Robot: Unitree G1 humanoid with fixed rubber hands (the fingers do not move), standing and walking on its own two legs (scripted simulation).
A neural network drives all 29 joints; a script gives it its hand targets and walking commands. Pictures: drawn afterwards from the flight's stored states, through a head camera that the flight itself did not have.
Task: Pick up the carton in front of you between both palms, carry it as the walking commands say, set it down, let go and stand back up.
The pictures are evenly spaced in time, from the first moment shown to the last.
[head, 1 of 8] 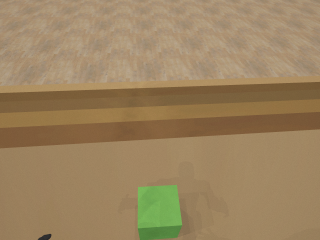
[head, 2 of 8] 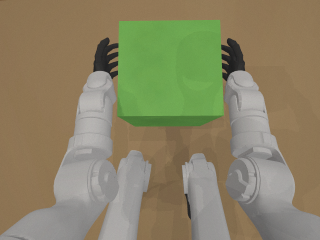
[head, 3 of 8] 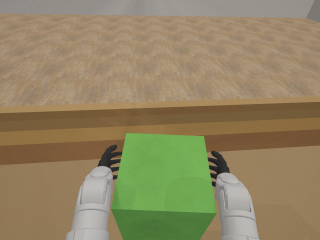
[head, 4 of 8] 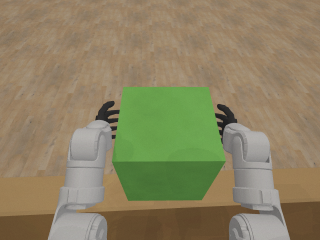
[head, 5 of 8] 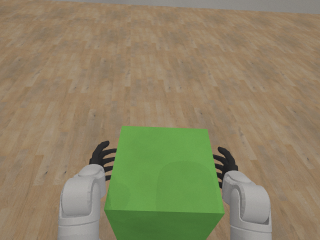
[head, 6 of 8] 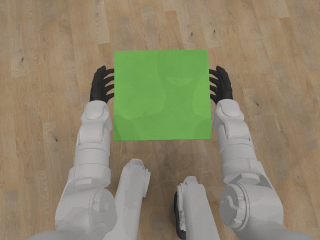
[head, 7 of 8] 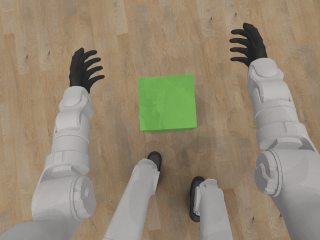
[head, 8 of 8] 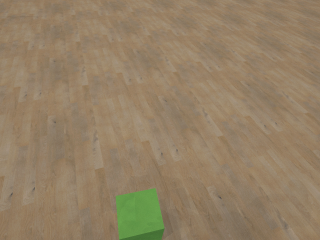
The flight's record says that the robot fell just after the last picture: no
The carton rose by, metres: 0.68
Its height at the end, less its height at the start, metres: -0.68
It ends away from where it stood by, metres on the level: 3.88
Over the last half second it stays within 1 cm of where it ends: yes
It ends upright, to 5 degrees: yes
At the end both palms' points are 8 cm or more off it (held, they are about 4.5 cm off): yes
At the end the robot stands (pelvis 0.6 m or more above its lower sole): yes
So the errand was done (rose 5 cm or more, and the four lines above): yes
